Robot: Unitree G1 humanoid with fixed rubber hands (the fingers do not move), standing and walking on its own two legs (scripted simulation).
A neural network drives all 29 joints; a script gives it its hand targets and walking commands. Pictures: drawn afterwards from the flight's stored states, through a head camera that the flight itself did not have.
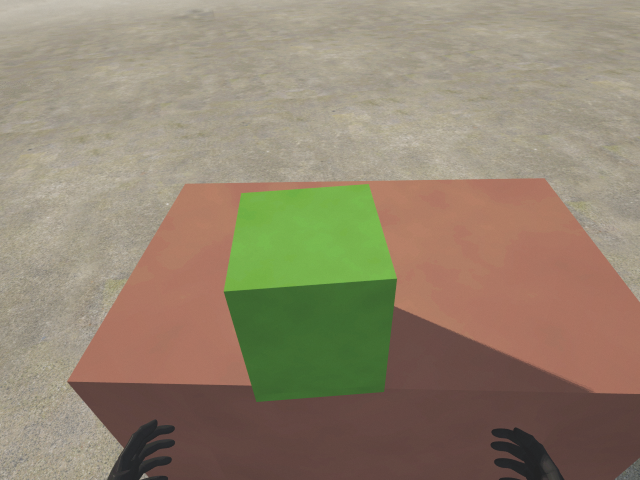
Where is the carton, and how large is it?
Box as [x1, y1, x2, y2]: [224, 184, 396, 401]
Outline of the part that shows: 368,184 241,193 225,281 224,293 256,401 383,391 396,277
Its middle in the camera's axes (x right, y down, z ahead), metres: -0.01 +0.08 +0.61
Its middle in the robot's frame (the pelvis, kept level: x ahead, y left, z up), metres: +0.42 +0.05 +0.03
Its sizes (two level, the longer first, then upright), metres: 0.210 0.200 0.250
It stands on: a pedestal, 0.68 m high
